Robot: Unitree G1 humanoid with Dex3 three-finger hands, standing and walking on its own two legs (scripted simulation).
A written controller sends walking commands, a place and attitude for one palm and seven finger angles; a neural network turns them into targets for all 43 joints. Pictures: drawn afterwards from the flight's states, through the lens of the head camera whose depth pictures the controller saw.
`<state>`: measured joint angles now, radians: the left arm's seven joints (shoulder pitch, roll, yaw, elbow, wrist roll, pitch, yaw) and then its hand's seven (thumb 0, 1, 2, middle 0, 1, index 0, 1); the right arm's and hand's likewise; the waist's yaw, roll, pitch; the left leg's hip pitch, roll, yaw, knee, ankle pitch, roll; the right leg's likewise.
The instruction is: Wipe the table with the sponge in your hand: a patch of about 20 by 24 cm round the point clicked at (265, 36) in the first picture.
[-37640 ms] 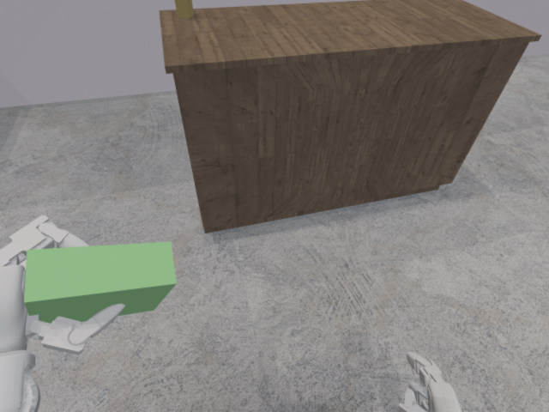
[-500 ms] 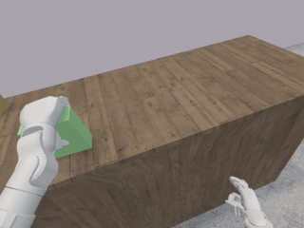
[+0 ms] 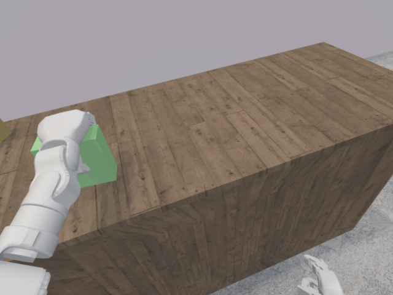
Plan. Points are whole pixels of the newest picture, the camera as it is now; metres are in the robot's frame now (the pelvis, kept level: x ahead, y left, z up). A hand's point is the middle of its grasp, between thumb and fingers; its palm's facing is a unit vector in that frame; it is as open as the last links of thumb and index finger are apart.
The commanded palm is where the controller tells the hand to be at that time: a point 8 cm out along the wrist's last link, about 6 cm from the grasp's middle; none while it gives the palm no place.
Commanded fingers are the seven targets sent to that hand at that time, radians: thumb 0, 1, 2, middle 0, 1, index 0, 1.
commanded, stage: wipe forward along the middle lane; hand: left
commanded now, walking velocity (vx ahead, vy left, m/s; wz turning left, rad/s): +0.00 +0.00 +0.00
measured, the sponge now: (83, 166) +0.34 +0.29 +0.11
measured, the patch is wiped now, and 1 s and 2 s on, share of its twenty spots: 0.95 0.95 0.95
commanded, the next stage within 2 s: slide back across to the first lane in 1.08 s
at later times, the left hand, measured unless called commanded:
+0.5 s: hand (80, 135) +0.39 +0.30 +0.16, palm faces -0.05 -0.01 -1.00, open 9.2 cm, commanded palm +0.38 +0.31 +0.19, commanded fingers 0.00 0.10 1.30 -1.20 -1.60 -1.20 -1.60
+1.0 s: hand (79, 124) +0.43 +0.32 +0.16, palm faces -0.10 +0.00 -0.99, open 9.2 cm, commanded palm +0.43 +0.34 +0.19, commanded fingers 0.00 0.10 1.30 -1.20 -1.60 -1.20 -1.60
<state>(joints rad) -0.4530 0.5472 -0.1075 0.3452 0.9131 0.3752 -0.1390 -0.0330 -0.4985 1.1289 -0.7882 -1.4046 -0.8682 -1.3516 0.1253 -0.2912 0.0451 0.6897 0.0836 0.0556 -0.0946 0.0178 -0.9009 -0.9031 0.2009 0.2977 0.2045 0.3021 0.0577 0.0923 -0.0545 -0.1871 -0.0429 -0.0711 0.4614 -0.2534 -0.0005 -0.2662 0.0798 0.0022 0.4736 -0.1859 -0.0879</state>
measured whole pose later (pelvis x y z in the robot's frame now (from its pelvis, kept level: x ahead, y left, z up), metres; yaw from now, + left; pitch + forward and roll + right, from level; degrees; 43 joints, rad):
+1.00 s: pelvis +0.00 +0.00 +0.00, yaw -1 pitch +7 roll +1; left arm -0.83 0.72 0.00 0.97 0.99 0.11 -0.11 0.00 -0.53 1.16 -0.80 -1.39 -0.88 -1.37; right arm 0.26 -0.32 0.01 0.72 0.09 0.10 -0.10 0.01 -0.90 -0.90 0.20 0.30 0.20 0.30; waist -0.04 0.07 -0.08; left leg -0.37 -0.02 -0.05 0.51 -0.26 0.01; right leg -0.43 0.11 0.01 0.46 -0.15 -0.09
